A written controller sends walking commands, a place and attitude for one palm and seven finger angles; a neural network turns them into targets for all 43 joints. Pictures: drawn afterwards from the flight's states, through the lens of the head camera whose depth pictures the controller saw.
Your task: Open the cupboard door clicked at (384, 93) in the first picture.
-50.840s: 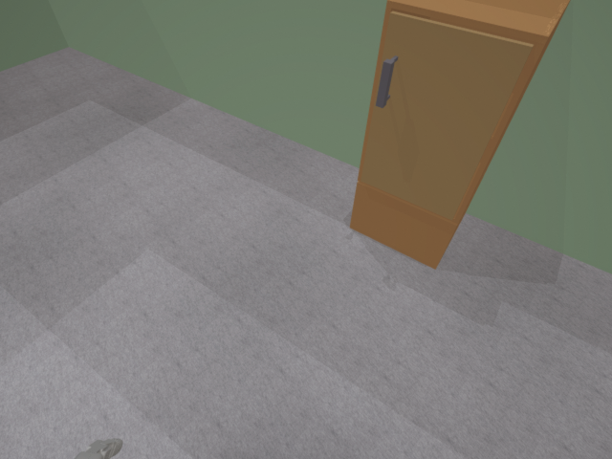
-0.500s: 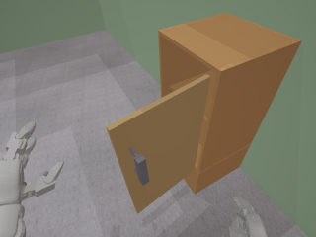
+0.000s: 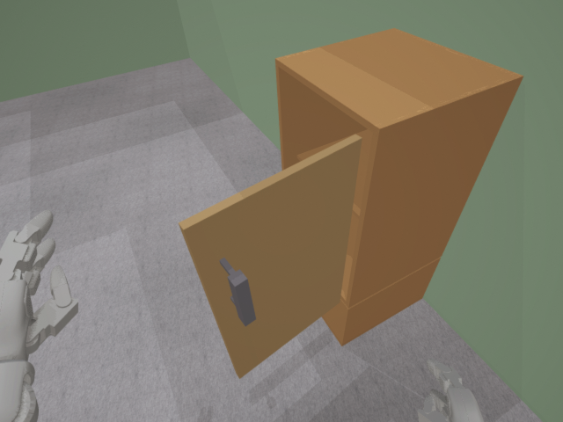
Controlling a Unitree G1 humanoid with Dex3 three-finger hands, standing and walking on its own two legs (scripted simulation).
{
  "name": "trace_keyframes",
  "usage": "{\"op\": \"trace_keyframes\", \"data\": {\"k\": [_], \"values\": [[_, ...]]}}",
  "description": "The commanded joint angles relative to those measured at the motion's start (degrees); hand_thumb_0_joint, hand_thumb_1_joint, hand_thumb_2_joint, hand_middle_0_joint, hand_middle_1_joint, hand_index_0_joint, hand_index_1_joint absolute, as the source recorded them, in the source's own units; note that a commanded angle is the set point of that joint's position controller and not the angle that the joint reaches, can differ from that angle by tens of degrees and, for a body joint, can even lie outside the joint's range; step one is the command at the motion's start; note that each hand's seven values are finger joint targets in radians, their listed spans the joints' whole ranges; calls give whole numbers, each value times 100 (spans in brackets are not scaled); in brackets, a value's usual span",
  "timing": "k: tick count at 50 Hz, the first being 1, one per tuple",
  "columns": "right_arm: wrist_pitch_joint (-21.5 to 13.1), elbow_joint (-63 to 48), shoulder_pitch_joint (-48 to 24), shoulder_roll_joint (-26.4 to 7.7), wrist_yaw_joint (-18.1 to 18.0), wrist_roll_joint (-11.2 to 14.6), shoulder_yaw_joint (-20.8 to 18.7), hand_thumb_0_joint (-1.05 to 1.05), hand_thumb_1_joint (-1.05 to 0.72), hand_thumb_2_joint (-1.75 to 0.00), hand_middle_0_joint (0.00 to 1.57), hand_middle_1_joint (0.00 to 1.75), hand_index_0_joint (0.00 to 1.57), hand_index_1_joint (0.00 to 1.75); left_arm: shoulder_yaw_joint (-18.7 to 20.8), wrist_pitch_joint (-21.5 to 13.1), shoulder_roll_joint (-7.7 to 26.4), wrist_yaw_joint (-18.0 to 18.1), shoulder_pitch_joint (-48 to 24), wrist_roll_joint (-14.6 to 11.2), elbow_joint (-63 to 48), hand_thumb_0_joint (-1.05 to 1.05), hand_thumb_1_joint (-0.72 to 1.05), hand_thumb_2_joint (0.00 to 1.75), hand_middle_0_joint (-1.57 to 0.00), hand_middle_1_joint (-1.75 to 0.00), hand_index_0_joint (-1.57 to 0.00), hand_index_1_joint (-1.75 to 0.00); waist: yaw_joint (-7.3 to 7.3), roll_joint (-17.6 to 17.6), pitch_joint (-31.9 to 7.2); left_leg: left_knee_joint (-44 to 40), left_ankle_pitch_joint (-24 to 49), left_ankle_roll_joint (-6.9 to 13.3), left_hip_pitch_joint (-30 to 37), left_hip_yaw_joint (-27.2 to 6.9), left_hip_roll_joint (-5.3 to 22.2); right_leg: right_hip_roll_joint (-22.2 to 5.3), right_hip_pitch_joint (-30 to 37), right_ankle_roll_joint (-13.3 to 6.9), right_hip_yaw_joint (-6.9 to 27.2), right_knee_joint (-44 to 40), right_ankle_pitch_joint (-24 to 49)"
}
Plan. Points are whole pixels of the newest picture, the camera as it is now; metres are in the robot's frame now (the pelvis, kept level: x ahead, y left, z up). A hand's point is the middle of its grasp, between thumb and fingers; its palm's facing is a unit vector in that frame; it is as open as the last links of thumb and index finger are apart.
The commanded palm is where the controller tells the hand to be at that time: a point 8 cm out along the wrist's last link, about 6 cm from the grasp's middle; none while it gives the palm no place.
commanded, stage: step back with the hand held close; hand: left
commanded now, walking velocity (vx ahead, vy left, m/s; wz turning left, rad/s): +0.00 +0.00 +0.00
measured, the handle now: (236, 291) +0.34 +0.13 -0.05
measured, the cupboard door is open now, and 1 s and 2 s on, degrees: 98 98 98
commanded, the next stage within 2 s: stop stepping back and stand still in 1.26 s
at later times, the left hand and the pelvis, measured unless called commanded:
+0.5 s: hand (33, 335) +0.16 +0.29 +0.14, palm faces +0.34 -0.78 -0.52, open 7.4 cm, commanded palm +0.10 +0.33 +0.17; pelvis -0.04 +0.03 +0.00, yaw +0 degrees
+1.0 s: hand out of the picture +0.06 +0.31 +0.15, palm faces +0.45 -0.77 -0.45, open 7.4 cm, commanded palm +0.00 +0.35 +0.17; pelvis -0.12 +0.04 -0.02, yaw +2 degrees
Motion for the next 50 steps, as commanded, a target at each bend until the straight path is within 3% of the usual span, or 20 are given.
{"op": "trace_keyframes", "data": {"k": [1,5,6,7,10,12,14,17,23,27,28,35,38,41,43,44,46,48,49,50], "values": [[-387,-935,-836,-492,-33,-8,-189,0,-90,-90,20,30,20,30,795,-476,1196,110,-609,-11,-1190,0,90,90,-20,-30,-20,-30,3,-72,-376,-122,1474,320,394,253,-223,-71,-405,116,44,-411,1699],[-374,-907,-847,-520,-32,10,-214,0,-90,-90,20,30,20,30,739,-490,1104,63,-594,-45,-880,0,90,90,-20,-30,-20,-30,-13,-343,-91,-219,1161,319,320,231,-194,-44,-564,135,51,-553,1257],[-435,-1030,-908,-500,-19,7,-221,0,-90,-90,20,30,20,30,816,-603,1233,59,-601,-47,-1634,0,90,90,-20,-30,-20,-30,62,-126,-469,-197,1244,330,445,202,-208,-65,-391,124,78,-496,1331],[-266,-1186,-810,-654,4,45,-211,0,-90,-90,20,30,20,30,1392,-783,1866,107,-748,42,-1794,0,90,90,-20,-30,-20,-30,-251,-288,31,147,1120,407,-50,128,-148,-319,-1056,153,335,-760,1620],[-32,-1150,-833,-616,40,11,-272,0,-90,-90,20,30,20,30,1005,-769,1336,45,222,27,-1317,0,90,90,-20,-30,-20,-30,-275,-524,-187,275,1139,355,-138,90,-140,-472,-1110,142,233,-666,1718],[64,-1187,-776,-642,41,25,-313,0,-90,-90,20,30,20,30,954,-784,1231,47,497,2,-1371,0,90,90,-20,-30,-20,-30,-316,-277,-490,263,1467,342,-98,99,-72,-467,-1035,149,188,-459,1927],[145,-1237,-753,-652,25,43,-338,0,-90,-90,20,30,20,30,1048,-801,1307,78,622,-26,-1432,0,90,90,-20,-30,-20,-30,-316,-150,-788,199,1901,317,-91,62,-20,-419,-852,160,114,-262,2097],[233,-1303,-731,-643,-10,79,-378,0,-90,-90,20,30,20,30,1175,-819,1469,128,602,-40,-1627,0,90,90,-20,-30,-20,-30,-323,-405,-1092,234,2128,314,-26,74,32,-378,-810,194,92,-118,2302],[269,-1426,-746,-680,-83,91,-391,0,-90,-90,20,30,20,30,1246,-832,1642,219,525,-26,-1982,0,90,90,-20,-30,-20,-30,-297,-114,-1117,94,2126,317,-294,-48,92,-284,-788,206,86,123,2023],[239,-1449,-696,-691,-72,87,-383,0,-90,-90,20,30,20,30,1221,-854,1570,272,657,-2,-1985,0,90,90,-20,-30,-20,-30,-305,-59,-920,-94,1409,340,-790,-156,166,-206,-788,205,130,197,1487],[231,-1461,-708,-738,-72,74,-393,0,-90,-90,20,30,20,30,1236,-869,1584,275,652,18,-2046,0,90,90,-20,-30,-20,-30,-304,135,-880,-187,1144,351,-992,-214,169,-192,-696,190,119,240,1322],[118,-1566,-729,-785,-28,82,-377,0,-90,-90,20,30,20,30,1344,-1053,1482,305,676,136,-2005,0,90,90,-20,-30,-20,-30,-312,461,-425,-853,-1601,607,-2933,-652,477,3,41,204,217,920,451],[27,-1552,-685,-811,-26,62,-396,0,-90,-90,20,30,20,30,1371,-1122,1488,302,488,211,-2094,0,90,90,-20,-30,-20,-30,-319,450,-406,-856,-2186,678,-3401,-796,543,66,219,213,256,1076,201],[-68,-1514,-555,-751,-1,49,-425,0,-90,-90,20,30,20,30,1424,-1193,1526,303,578,221,-2139,0,90,90,-20,-30,-20,-30,-340,-41,-456,-171,-2066,597,-3055,-543,288,-138,-414,125,616,535,-420],[-88,-1354,-419,-701,29,40,-451,0,-90,-90,20,30,20,30,1436,-1215,1646,351,574,161,-2258,0,90,90,-20,-30,-20,-30,-383,-731,-599,1191,-1301,307,-1642,-127,-178,-720,-1964,-194,1160,-418,-1196],[-104,-1279,-395,-636,39,52,-428,0,-90,-90,20,30,20,30,1226,-1229,1506,379,488,117,-2419,0,90,90,-20,-30,-20,-30,-423,-918,-613,1788,-934,195,-1049,-12,-311,-1044,-2655,-386,1263,-660,-1318],[-105,-1152,-399,-592,27,8,-390,0,-90,-90,20,30,20,30,1184,-1186,1506,459,390,116,-2386,0,90,90,-20,-30,-20,-30,-465,-1034,-602,1889,-614,156,-638,32,-310,-1169,-3063,-415,1050,-642,-1006],[-123,-1092,-459,-657,-37,5,-379,0,-90,-90,20,30,20,30,1217,-1188,1616,495,184,116,-2507,0,90,90,-20,-30,-20,-30,-498,-471,-493,973,-564,198,-725,-210,-143,-737,-2927,-143,586,-186,-749],[-150,-1144,-522,-700,-77,16,-374,0,-90,-90,20,30,20,30,1278,-1220,1657,505,191,104,-2579,0,90,90,-20,-30,-20,-30,-477,88,-401,283,-965,314,-1198,-662,174,-392,-2615,35,391,277,-790],[-193,-1201,-597,-739,-107,-2,-352,0,-90,-90,20,30,20,30,1339,-1244,1638,502,233,112,-2599,0,90,90,-20,-30,-20,-30,-436,799,-414,-710,-1674,500,-2161,-1310,638,28,-1756,185,207,1151,-758]]}}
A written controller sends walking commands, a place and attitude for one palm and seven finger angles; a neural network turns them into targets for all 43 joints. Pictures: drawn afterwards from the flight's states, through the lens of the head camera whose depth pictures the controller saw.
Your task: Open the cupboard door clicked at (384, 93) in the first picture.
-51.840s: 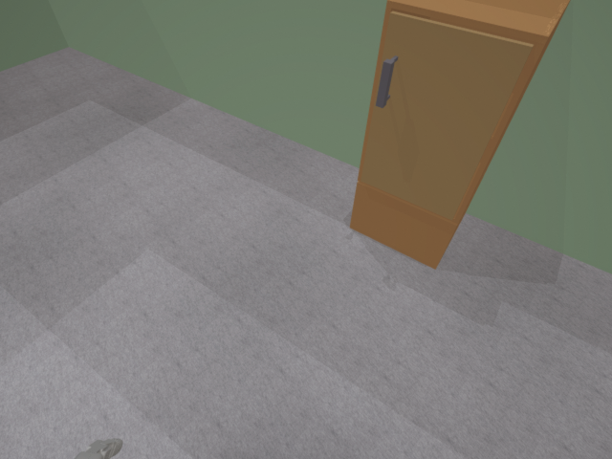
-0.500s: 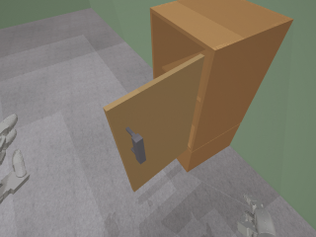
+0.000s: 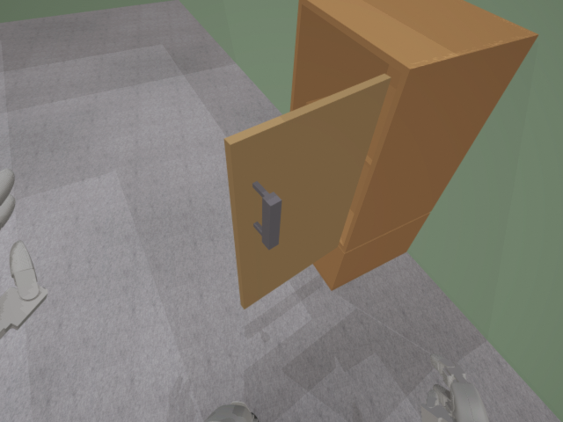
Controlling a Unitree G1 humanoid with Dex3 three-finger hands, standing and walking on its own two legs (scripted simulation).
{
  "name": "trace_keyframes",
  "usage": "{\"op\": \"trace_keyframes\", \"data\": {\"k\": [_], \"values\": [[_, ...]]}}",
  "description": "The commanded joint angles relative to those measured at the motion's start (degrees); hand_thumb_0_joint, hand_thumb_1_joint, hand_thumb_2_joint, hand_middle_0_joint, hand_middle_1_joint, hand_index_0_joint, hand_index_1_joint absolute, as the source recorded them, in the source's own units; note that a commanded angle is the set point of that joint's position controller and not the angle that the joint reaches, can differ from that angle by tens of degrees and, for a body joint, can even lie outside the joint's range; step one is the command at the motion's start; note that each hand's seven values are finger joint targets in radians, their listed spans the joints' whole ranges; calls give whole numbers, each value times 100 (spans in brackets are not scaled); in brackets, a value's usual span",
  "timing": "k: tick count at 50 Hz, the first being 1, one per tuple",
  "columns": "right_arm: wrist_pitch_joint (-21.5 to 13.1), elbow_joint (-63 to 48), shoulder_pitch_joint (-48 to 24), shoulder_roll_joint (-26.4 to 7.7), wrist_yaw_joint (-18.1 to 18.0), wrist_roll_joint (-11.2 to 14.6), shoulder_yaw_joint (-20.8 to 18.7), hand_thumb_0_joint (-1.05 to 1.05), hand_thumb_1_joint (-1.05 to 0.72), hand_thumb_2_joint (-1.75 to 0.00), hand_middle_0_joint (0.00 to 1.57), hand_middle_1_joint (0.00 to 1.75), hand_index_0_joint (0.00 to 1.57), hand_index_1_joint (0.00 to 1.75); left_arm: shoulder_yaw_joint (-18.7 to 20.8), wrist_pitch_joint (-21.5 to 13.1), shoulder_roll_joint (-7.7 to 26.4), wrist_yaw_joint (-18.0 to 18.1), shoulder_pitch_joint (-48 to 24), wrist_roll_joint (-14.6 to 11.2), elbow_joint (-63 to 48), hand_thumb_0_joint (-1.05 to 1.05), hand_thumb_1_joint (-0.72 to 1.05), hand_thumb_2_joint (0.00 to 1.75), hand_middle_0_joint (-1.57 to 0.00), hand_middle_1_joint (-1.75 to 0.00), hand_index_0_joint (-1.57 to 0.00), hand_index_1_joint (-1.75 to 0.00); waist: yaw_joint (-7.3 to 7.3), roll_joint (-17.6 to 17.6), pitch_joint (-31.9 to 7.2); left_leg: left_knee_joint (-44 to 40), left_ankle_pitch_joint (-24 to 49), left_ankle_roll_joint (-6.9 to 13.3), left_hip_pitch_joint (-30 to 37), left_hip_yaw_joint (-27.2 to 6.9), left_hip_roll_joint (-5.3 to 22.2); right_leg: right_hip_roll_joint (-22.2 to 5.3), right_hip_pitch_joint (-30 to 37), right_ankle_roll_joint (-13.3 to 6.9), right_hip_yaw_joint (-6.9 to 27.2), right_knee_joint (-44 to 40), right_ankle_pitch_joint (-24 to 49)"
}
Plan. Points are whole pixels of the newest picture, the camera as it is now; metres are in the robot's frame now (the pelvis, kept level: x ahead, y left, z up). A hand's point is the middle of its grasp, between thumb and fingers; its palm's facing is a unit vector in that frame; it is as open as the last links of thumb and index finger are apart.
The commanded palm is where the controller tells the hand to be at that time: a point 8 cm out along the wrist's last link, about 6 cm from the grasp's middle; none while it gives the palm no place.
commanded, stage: step back with the hand held close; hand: left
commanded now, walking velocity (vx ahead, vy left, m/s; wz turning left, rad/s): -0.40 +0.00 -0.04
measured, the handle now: (264, 215) +0.47 +0.07 -0.03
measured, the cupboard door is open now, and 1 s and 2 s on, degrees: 98 98 98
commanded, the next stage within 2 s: stop stepping back and stand still in 0.26 s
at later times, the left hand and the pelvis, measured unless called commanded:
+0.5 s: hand (27, 333) +0.16 +0.24 +0.18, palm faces +0.33 -0.82 -0.46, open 7.4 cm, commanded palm +0.08 +0.28 +0.19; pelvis -0.08 -0.01 +0.01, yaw -3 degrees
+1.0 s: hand out of the picture +0.08 +0.23 +0.17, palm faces +0.40 -0.79 -0.47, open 7.4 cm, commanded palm +0.02 +0.28 +0.19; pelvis -0.13 -0.02 +0.01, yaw -1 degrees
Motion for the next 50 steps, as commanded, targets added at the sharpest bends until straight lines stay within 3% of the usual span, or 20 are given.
{"op": "trace_keyframes", "data": {"k": [1,4,10,11,13,14,16,18,19,20,21,24,28,30,32,33,38,42,46,50], "values": [[-444,-997,-689,-796,-144,-40,-267,0,-90,-90,20,30,20,30,990,-413,1206,134,-520,38,-1250,0,90,90,-20,-30,-20,-30,-93,1819,-790,-3051,-3204,535,-1244,-2005,1476,536,1348,-11,28,1569,-1145],[-515,-916,-675,-617,-59,-86,-346,0,-90,-90,20,30,20,30,1133,-446,1277,64,-634,104,-933,0,90,90,-20,-30,-20,-30,-62,1241,-823,-3101,-2894,912,-1529,-2115,1803,654,1380,-93,374,3287,-1506],[-652,-714,-581,-510,237,-77,-326,0,-90,-90,20,30,20,30,904,-428,1161,-70,127,-269,-1221,0,90,90,-20,-30,-20,-30,17,1417,-1466,-2378,-875,127,1050,-692,1104,473,705,-434,-120,-134,-2151],[-620,-661,-549,-506,253,-93,-316,0,-90,-90,20,30,20,30,872,-490,1185,-121,25,-296,-1271,0,90,90,-20,-30,-20,-30,-5,1200,-1408,-1924,-274,-34,1387,-448,995,246,559,-500,103,-1167,-1656],[-461,-434,-300,-386,249,-66,-261,0,-90,-90,20,30,20,30,971,-596,1513,-115,-185,-200,-1201,0,90,90,-20,-30,-20,-30,-124,-552,-1396,205,171,-189,1683,-31,424,-1292,-318,-915,2095,-1985,188],[-470,-553,-590,-381,174,-44,-182,0,-90,-90,20,30,20,30,857,-634,1524,-96,-554,-221,-1189,0,90,90,-20,-30,-20,-30,-72,-782,-1076,1042,-531,-240,1307,127,242,-1732,-406,-944,1916,-1794,1828],[-589,-624,-710,-344,28,-12,-128,0,-90,-90,20,30,20,30,731,-626,1483,-134,-1065,-104,-995,0,90,90,-20,-30,-20,-30,-97,-1292,-1322,516,-445,-178,946,347,5,-1124,770,-547,804,-899,4310],[-490,-759,-828,-580,-135,25,-187,0,-90,-90,20,30,20,30,926,-299,1661,-176,-1099,-187,-905,0,90,90,-20,-30,-20,-30,-211,-1027,-1332,-629,2432,-63,2025,506,-19,-353,520,-5,110,150,4934],[-466,-828,-759,-554,-153,59,-159,0,-90,-90,20,30,20,30,882,-201,1523,-176,-1003,-215,-975,0,90,90,-20,-30,-20,-30,-171,12,-1643,-816,4457,163,3110,64,389,68,67,185,-137,737,3499],[-522,-763,-514,-565,-57,31,-167,0,-90,-90,20,30,20,30,932,-166,1500,-163,-788,-214,-946,0,90,90,-20,-30,-20,-30,-136,1086,-1991,-1185,5478,497,3635,-633,1103,358,-265,87,53,1556,-10],[-604,-698,-370,-532,63,-14,-203,0,-90,-90,20,30,20,30,852,-205,1358,-159,-643,-218,-852,0,90,90,-20,-30,-20,-30,-52,1268,-2023,-1591,4507,609,3370,-1029,1532,450,-275,-85,411,2050,-2302],[-705,-864,-496,-458,155,-70,-190,0,-90,-90,20,30,20,30,1046,-100,1264,-95,123,-276,-1013,0,90,90,-20,-30,-20,-30,15,1077,-1388,-2857,-1087,534,1328,-1187,1408,306,518,-233,285,1794,-2077],[-603,-1080,-672,-553,111,-67,-172,0,-90,-90,20,30,20,30,1124,9,1306,-6,710,-222,-1201,0,90,90,-20,-30,-20,-30,-34,1502,-850,-3143,-2724,42,-359,-280,830,576,1915,-292,-538,275,-1572],[-521,-1101,-661,-478,82,-68,-181,0,-90,-90,20,30,20,30,968,22,1228,3,742,-147,-1113,0,90,90,-20,-30,-20,-30,-133,857,-566,-2135,-2261,-113,-364,206,416,252,1624,-384,-231,-723,-1711],[-419,-927,-498,-479,33,-107,-248,0,-90,-90,20,30,20,30,1031,-24,1469,13,348,-118,-1195,0,90,90,-20,-30,-20,-30,-161,-938,-510,1187,-961,-317,960,288,-198,-1525,-1064,-1044,2208,-2640,-3474],[-362,-759,-445,-491,31,-198,-251,0,-90,-90,20,30,20,30,1097,-95,1462,65,-178,-105,-1323,0,90,90,-20,-30,-20,-30,-152,-835,-437,2125,-983,-292,738,14,-97,-1998,-1429,-1295,2435,-2667,-3174],[-603,-603,-392,-477,-137,-35,-170,0,-90,-90,20,30,20,30,651,-126,1093,94,-958,10,-216,0,90,90,-20,-30,-20,-30,-230,-525,-414,561,-716,-75,875,244,197,-1160,-506,-691,1031,-1825,-2378],[-833,-514,-137,-621,-143,-34,-190,0,-90,-90,20,30,20,30,507,-255,947,121,-828,78,-162,0,90,90,-20,-30,-20,-30,-123,225,-442,-1499,-668,191,1335,102,319,-756,413,-427,944,-1085,-1209],[-794,-617,-158,-601,-11,29,-183,0,-90,-90,20,30,20,30,752,-299,1179,51,-401,56,-533,0,90,90,-20,-30,-20,-30,-164,327,-1065,-1120,1514,131,1359,50,527,-426,1318,-253,392,-257,1380],[-798,-710,-279,-581,74,25,-170,0,-90,-90,20,30,20,30,825,-324,1143,42,-186,-9,-643,0,90,90,-20,-30,-20,-30,-106,15,-778,-1359,539,85,920,-29,518,-301,1343,-195,374,-494,560]]}}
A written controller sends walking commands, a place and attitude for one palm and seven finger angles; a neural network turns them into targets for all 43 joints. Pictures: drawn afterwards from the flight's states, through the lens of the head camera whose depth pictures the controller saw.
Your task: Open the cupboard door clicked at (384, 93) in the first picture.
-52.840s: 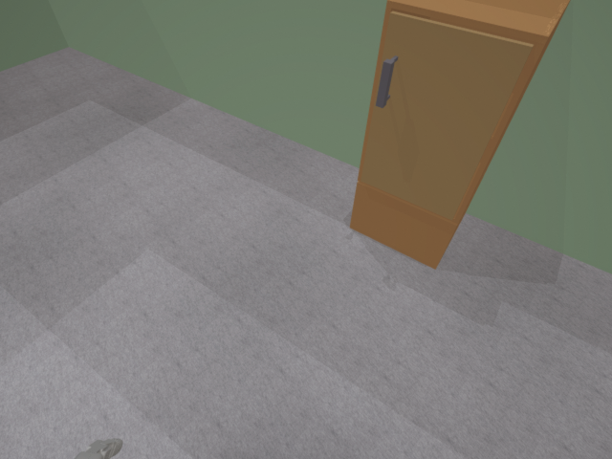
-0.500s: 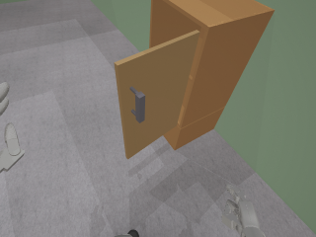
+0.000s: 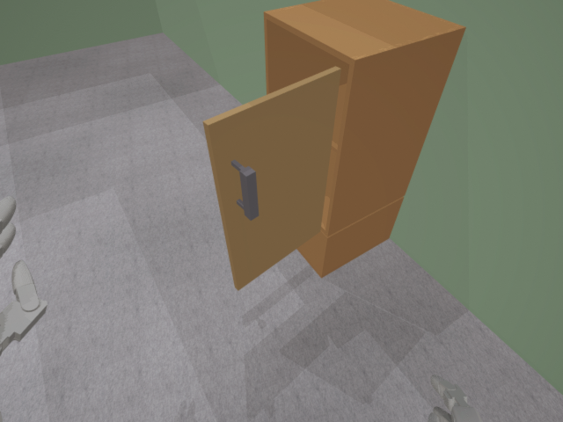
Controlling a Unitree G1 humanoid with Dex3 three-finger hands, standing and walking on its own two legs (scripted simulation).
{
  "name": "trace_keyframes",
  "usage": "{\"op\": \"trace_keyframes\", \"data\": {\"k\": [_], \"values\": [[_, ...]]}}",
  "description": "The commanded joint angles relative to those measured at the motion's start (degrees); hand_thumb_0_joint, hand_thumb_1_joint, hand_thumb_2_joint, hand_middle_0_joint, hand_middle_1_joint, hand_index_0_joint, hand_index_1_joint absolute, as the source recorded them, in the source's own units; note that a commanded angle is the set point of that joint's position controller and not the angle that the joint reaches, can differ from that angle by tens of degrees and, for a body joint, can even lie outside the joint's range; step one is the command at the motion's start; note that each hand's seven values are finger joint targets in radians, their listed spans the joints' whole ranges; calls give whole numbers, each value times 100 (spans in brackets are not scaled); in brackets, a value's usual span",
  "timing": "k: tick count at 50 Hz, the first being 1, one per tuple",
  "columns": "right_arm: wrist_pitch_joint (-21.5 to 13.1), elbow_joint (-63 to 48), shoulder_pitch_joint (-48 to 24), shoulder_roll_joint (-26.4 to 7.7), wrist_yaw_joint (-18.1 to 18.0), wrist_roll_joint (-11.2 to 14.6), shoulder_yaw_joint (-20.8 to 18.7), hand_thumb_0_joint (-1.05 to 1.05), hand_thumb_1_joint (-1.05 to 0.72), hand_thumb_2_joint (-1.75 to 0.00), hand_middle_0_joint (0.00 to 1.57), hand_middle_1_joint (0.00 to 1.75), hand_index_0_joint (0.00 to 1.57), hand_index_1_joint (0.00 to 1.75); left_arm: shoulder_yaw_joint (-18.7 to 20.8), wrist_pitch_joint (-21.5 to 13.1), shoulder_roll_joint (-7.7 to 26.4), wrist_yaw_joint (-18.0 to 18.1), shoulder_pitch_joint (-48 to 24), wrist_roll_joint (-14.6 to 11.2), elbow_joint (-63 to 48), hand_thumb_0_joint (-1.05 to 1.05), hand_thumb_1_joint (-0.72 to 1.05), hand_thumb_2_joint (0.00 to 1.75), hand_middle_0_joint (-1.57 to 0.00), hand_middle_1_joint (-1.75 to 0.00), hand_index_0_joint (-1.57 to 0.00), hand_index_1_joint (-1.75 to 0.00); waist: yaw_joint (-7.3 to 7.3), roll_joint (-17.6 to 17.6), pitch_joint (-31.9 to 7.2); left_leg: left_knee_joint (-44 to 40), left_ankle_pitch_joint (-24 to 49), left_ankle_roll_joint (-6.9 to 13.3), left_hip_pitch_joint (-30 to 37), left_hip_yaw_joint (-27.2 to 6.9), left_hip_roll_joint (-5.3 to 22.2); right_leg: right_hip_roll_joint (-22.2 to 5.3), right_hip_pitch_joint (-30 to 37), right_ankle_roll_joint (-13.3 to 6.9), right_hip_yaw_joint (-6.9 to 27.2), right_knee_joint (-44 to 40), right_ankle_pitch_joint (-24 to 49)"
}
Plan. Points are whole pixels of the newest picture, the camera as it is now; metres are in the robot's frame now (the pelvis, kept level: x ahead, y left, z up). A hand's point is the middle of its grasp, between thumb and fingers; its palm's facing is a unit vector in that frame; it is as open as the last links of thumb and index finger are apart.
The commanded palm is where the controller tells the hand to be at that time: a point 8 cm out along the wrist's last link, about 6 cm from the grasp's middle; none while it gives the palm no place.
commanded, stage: stop stepping back and stand still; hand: left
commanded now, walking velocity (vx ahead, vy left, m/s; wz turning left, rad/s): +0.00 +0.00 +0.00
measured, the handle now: (243, 189) +0.59 +0.11 -0.04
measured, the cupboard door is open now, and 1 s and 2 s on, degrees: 98 98 98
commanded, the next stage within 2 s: let the arm hang, fingers relaxed in 0.44 s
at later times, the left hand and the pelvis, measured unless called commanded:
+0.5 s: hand (8, 325) +0.19 +0.28 +0.15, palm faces +0.41 -0.79 -0.47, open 7.4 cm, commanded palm +0.12 +0.32 +0.18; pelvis -0.02 +0.02 +0.01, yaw +0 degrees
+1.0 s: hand out of the picture -0.02 +0.20 -0.17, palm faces +0.05 -0.97 -0.22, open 7.1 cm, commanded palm none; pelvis -0.03 +0.00 +0.00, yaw +3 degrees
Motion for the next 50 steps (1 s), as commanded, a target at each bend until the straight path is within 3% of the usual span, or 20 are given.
{"op": "trace_keyframes", "data": {"k": [1,3,8,15,18,26,27,28,29,31,32,33,36,38,40,42,46,50], "values": [[-327,-1023,-642,-628,61,-6,-215,0,-90,-90,20,30,20,30,910,-481,1229,85,32,-65,-1417,0,90,90,-20,-30,-20,-30,134,27,-375,-588,712,322,-638,-339,291,-417,778,226,719,-568,787],[-305,-1026,-638,-638,70,-27,-238,0,-90,-90,20,30,20,30,1036,-497,1311,91,135,-86,-1351,0,90,90,-20,-30,-20,-30,134,138,-296,-565,486,291,-570,-268,194,-466,564,173,855,-806,454],[-249,-995,-625,-587,75,-31,-231,0,-90,-90,20,30,20,30,917,-482,1165,79,41,-101,-1005,0,90,90,-20,-30,-20,-30,102,83,-180,-545,125,275,-486,-225,128,-474,249,189,1016,-1227,-144],[-303,-996,-626,-609,27,-14,-205,0,-90,-90,20,30,20,30,600,-396,1014,64,-408,-26,-1067,0,90,90,-20,-30,-20,-30,116,144,-194,-1023,68,283,-526,-342,248,-266,505,324,639,-1078,107],[-327,-1011,-663,-632,14,-34,-214,0,-90,-90,20,30,20,30,677,-382,1158,77,-535,4,-1257,0,90,90,-20,-30,-20,-30,149,289,-261,-1119,133,257,-563,-333,212,-229,658,330,566,-1038,260],[-286,-1100,-634,-579,42,-47,-217,0,-90,-90,20,30,20,30,809,-417,1139,102,-33,-38,-1397,0,90,90,-20,-30,-20,-30,168,465,-480,-1072,646,189,-667,-314,163,-224,1112,287,459,-874,948],[-413,356,-970,-1633,547,9,-520,0,-90,-90,20,30,20,30,-1708,372,75,-741,-694,358,3248,0,90,90,-20,-30,-20,-30,-111,505,257,-210,1765,286,-1124,-627,355,-618,132,118,200,-40,1524],[-85,412,-463,-1361,535,-30,-547,0,-90,-90,20,30,20,30,-1567,768,-24,-902,-622,317,3456,0,90,90,-20,-30,-20,-30,34,331,-222,-207,2742,205,-542,-460,447,-585,-8,50,481,-145,1462],[43,252,-346,-1395,512,-7,-522,0,-90,-90,20,30,20,30,-1536,916,8,-922,-655,282,3319,0,90,90,-20,-30,-20,-30,13,494,-241,-272,2967,238,-451,-547,561,-441,-62,41,307,18,1003],[207,262,-483,-1348,485,-79,-426,0,-90,-90,20,30,20,30,-1588,935,-19,-921,-1064,312,3726,0,90,90,-20,-30,-20,-30,64,312,-356,-491,2601,556,-877,-1025,796,-279,42,27,284,503,237],[279,261,-547,-1351,481,-114,-380,0,-90,-90,20,30,20,30,-1614,927,52,-917,-1166,320,4037,0,90,90,-20,-30,-20,-30,107,-114,-397,-503,2475,632,-910,-1123,834,-272,211,20,348,497,180],[337,294,-587,-1332,484,-132,-360,0,-90,-90,20,30,20,30,-1643,917,135,-913,-1277,337,4358,0,90,90,-20,-30,-20,-30,151,-561,-424,-466,2246,598,-898,-1067,775,-340,307,-13,411,354,345],[531,558,-501,-1124,482,-142,-287,0,-90,-90,20,30,20,30,-1737,961,216,-903,-1595,341,5389,0,90,90,-20,-30,-20,-30,127,-1019,-546,-138,1054,428,-685,-685,282,-800,345,-139,772,-297,699],[659,742,-363,-993,482,-160,-231,0,-90,-90,20,30,20,30,-1833,992,253,-872,-1862,304,5924,0,90,90,-20,-30,-20,-30,43,-763,-493,-25,605,362,-342,-509,57,-973,60,-250,976,-665,233],[732,984,-303,-778,478,-188,-155,0,-90,-90,20,30,20,30,-1929,1017,111,-852,-1989,261,6429,0,90,90,-20,-30,-20,-30,26,1,-379,-199,501,331,-240,-510,76,-909,-53,-220,941,-770,-207],[771,1170,-276,-674,459,-194,-122,0,-90,-90,20,30,20,30,-1975,1017,-1,-842,-1888,238,6894,0,90,90,-20,-30,-20,-30,85,532,-259,-476,288,342,-407,-606,176,-766,68,-137,867,-823,-467],[819,1502,-14,-532,408,-196,-144,0,-90,-90,20,30,20,30,-1925,994,-168,-815,-1678,214,7582,0,90,90,-20,-30,-20,-30,147,884,-151,-687,-111,335,-659,-630,234,-719,398,-125,777,-1022,-526],[866,1835,433,-464,388,-173,-179,0,-90,-90,20,30,20,30,-1948,971,-188,-812,-1750,198,8025,0,90,90,-20,-30,-20,-30,84,105,99,-610,-179,337,-539,-550,189,-793,197,-158,824,-1382,-927]]}}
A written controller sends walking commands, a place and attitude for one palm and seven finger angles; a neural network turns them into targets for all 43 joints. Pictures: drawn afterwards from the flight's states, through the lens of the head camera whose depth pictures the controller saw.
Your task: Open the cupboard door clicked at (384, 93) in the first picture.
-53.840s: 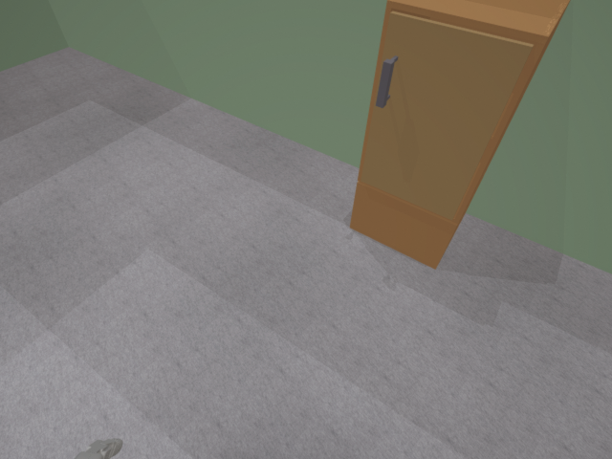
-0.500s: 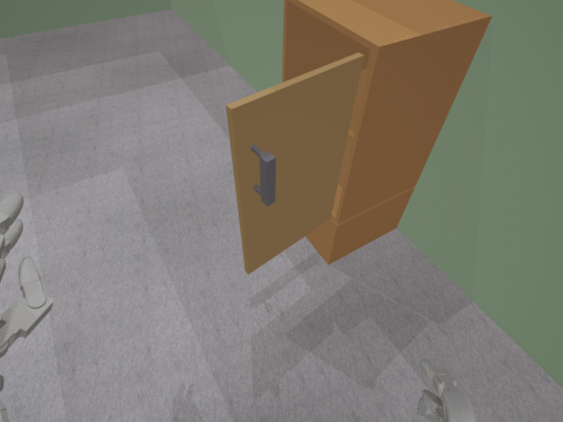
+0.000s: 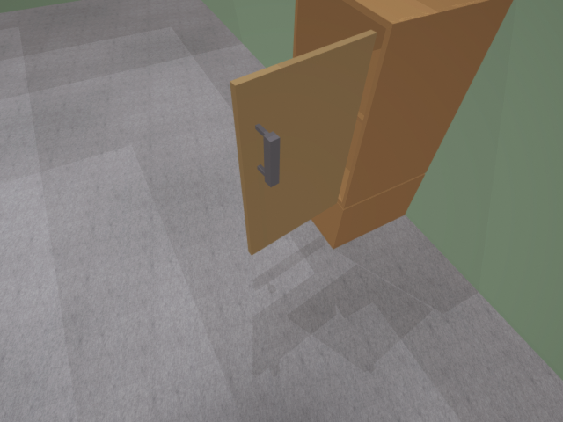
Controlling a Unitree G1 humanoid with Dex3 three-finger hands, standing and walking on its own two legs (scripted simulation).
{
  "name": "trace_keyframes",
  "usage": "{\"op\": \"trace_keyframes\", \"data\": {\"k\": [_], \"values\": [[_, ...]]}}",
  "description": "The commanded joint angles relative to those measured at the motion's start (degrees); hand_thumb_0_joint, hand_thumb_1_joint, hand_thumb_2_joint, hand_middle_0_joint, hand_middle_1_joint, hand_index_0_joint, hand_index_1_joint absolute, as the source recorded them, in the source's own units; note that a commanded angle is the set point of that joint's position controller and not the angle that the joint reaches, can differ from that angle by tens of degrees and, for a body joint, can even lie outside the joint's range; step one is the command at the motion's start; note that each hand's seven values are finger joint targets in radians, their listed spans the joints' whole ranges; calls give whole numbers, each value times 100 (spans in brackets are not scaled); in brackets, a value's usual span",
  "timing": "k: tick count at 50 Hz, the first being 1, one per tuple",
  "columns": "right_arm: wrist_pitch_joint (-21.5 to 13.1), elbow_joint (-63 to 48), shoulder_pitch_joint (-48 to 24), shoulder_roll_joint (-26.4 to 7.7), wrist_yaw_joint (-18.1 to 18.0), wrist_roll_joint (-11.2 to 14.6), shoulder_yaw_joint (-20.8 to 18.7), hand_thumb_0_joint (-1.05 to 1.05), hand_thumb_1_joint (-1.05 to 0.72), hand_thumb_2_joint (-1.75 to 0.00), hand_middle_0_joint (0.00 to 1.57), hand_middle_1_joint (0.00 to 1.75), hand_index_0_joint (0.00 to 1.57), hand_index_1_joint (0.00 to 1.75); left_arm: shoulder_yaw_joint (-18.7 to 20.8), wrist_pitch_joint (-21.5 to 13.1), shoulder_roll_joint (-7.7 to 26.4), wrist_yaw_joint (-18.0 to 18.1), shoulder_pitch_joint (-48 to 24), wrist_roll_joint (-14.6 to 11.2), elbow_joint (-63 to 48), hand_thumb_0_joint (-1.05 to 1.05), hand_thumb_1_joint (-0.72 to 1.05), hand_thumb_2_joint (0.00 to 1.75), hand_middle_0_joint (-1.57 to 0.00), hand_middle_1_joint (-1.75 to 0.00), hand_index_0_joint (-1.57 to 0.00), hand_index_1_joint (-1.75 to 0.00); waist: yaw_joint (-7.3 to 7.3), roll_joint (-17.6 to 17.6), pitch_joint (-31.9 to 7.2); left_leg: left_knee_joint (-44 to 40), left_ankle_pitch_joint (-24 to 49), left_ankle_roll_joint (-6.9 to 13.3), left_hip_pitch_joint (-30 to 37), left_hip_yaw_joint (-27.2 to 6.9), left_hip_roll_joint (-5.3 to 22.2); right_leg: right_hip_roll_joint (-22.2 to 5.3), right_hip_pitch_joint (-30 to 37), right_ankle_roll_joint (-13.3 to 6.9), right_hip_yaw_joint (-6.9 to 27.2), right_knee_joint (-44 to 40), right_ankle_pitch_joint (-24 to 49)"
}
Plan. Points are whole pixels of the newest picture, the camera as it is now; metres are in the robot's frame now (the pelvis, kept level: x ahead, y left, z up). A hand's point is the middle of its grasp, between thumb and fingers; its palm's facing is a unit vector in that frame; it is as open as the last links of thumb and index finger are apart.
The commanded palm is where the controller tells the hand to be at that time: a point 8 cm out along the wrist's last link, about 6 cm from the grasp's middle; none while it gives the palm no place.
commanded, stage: let the arm hang, fingers relaxed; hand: left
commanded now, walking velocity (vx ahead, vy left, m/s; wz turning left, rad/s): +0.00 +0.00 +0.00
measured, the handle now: (266, 155) +0.63 +0.07 -0.04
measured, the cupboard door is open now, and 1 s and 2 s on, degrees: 98 98 98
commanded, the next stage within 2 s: look to check the result in 0.64 s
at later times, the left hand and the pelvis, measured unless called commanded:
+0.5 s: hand out of the picture +0.05 +0.18 -0.17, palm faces +0.03 -0.97 -0.23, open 7.3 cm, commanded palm none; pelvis +0.01 +0.00 +0.00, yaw -1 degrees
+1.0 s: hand out of the picture +0.03 +0.16 -0.17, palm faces +0.04 -0.98 -0.20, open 7.4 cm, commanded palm none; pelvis +0.03 -0.01 +0.01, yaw +0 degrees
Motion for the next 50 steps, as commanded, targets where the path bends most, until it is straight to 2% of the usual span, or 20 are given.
{"op": "trace_keyframes", "data": {"k": [1,4,7,10,12,19,23,25,27,32,35,37,40,43,45,49,50], "values": [[-136,-153,290,-561,-46,11,-187,0,-90,-90,20,30,20,30,213,-229,810,38,-157,-24,-41,0,90,90,-20,-30,-20,-30,-85,71,-373,-574,-506,281,-70,-262,243,-737,228,-145,1095,-1140,-1460],[-127,26,521,-457,-53,5,-180,0,-90,-90,20,30,20,30,229,-223,799,55,-190,-26,157,0,90,90,-20,-30,-20,-30,-124,-50,-219,-588,-465,290,25,-241,254,-737,29,-149,1053,-1221,-1624],[-139,158,632,-391,-66,1,-173,0,-90,-90,20,30,20,30,232,-206,720,66,-148,-31,314,0,90,90,-20,-30,-20,-30,-88,-87,-97,-748,-569,313,-113,-297,291,-674,73,-111,997,-1176,-1625],[-165,246,701,-286,-75,0,-150,0,-90,-90,20,30,20,30,231,-208,642,80,-80,-38,412,0,90,90,-20,-30,-20,-30,-63,-103,-166,-829,-415,311,-158,-270,306,-668,267,-90,941,-1094,-1408],[-173,286,680,-242,-85,-4,-140,0,-90,-90,20,30,20,30,221,-201,566,88,-49,-42,463,0,90,90,-20,-30,-20,-30,-33,-80,-62,-903,-411,306,-215,-292,329,-631,263,-73,922,-1045,-1319],[-225,365,681,-62,-110,9,-93,0,-90,-90,20,30,20,30,205,-227,402,115,15,-50,550,0,90,90,-20,-30,-20,-30,1,144,-145,-992,87,258,-159,-258,384,-620,571,-40,814,-860,-604],[-226,389,672,-13,-128,19,-97,0,-90,-90,20,30,20,30,210,-238,328,129,29,-46,571,0,90,90,-20,-30,-20,-30,7,79,-70,-986,149,236,-100,-225,381,-604,565,-29,786,-879,-514],[-228,413,677,34,-132,7,-86,0,-90,-90,20,30,20,30,216,-233,294,127,27,-46,580,0,90,90,-20,-30,-20,-30,-1,206,-52,-1034,112,237,-141,-237,388,-606,596,-27,803,-865,-485],[-224,404,635,36,-137,8,-89,0,-90,-90,20,30,20,30,212,-236,290,125,30,-49,588,0,90,90,-20,-30,-20,-30,-2,258,-45,-1008,121,225,-102,-217,364,-616,593,-33,817,-883,-474],[-223,409,651,27,-144,15,-106,0,-90,-90,20,30,20,30,211,-260,268,123,68,-48,591,0,90,90,-20,-30,-20,-30,-36,17,-151,-934,225,227,92,-173,355,-632,569,-30,823,-950,-441],[-226,419,636,32,-144,21,-104,0,-90,-90,20,30,20,30,210,-274,274,128,71,-48,596,0,90,90,-20,-30,-20,-30,-47,18,-207,-925,325,221,166,-170,364,-644,608,-30,810,-948,-340],[-226,422,620,20,-151,21,-99,0,-90,-90,20,30,20,30,203,-275,258,127,87,-51,615,0,90,90,-20,-30,-20,-30,-49,115,-165,-932,315,209,181,-155,370,-637,588,-30,811,-956,-327],[-219,443,605,39,-153,22,-89,0,-90,-90,20,30,20,30,203,-278,250,131,104,-47,651,0,90,90,-20,-30,-20,-30,-60,15,-103,-938,368,207,205,-154,374,-636,572,-29,803,-986,-309],[-208,435,559,12,-157,27,-95,0,-90,-90,20,30,20,30,200,-276,244,134,160,-46,661,0,90,90,-20,-30,-20,-30,-34,122,-21,-913,318,200,234,-120,365,-629,500,-25,805,-1035,-393],[-216,458,586,25,-154,21,-89,0,-90,-90,20,30,20,30,201,-283,249,129,156,-50,673,0,90,90,-20,-30,-20,-30,-52,29,-107,-927,345,199,243,-132,362,-649,589,-24,808,-1034,-359],[-231,459,537,0,-163,26,-81,0,-90,-90,20,30,20,30,194,-288,233,130,157,-55,693,0,90,90,-20,-30,-20,-30,-47,158,-141,-943,449,195,279,-150,394,-637,645,-26,776,-973,-167],[-236,463,551,-7,-164,27,-78,0,-90,-90,20,30,20,30,197,-291,250,127,164,-57,689,0,90,90,-20,-30,-20,-30,-37,98,-181,-944,492,195,272,-146,398,-638,718,-19,764,-956,-94]]}}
